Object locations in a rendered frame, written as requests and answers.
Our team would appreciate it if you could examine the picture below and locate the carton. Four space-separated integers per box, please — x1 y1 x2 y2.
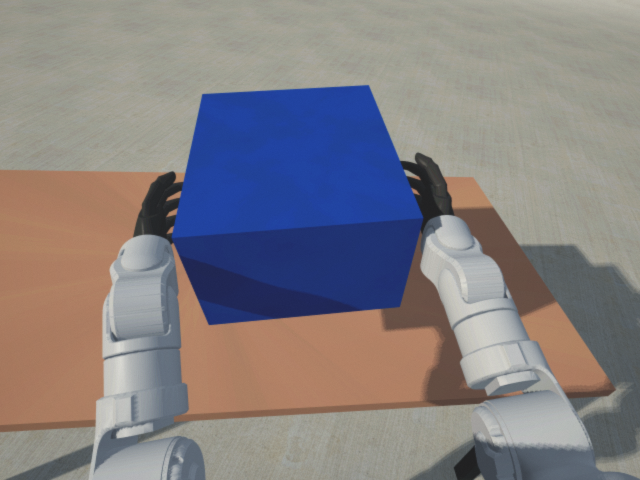
172 85 423 325

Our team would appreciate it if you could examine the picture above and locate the right robot hand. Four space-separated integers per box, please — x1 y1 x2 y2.
400 153 455 234

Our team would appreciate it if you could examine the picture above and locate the left robot upper arm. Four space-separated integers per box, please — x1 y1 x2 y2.
92 436 205 480

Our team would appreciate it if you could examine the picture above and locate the left robot hand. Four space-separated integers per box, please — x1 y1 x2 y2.
133 171 183 244

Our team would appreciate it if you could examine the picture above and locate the right robot upper arm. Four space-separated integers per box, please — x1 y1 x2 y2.
471 390 640 480

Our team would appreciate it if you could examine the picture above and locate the robot right forearm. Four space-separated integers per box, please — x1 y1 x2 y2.
420 215 596 466

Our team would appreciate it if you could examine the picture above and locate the robot left forearm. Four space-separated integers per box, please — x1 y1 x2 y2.
89 235 189 480

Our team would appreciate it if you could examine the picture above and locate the table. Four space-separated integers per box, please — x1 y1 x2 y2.
0 170 616 480

